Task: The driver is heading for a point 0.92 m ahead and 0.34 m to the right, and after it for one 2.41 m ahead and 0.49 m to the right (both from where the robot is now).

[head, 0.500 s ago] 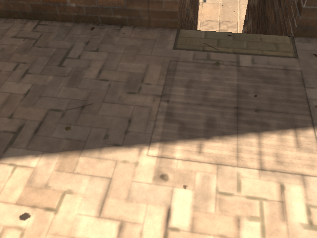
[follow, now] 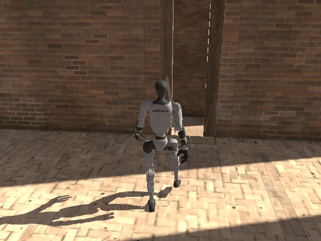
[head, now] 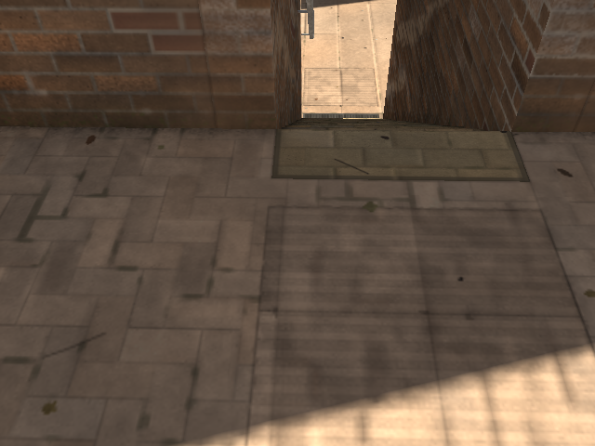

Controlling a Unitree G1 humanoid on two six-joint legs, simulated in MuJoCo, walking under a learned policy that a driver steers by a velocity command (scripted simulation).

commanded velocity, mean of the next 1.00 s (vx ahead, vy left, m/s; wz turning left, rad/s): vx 0.83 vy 0.00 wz -0.74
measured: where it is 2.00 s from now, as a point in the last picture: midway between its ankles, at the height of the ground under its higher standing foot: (374, 290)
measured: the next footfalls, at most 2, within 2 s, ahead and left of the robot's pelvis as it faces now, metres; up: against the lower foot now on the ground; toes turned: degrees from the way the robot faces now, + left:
right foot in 0.22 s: +0.43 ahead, -0.12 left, +0.00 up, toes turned -6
left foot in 0.66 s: +0.87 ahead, -0.04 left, +0.00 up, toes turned -34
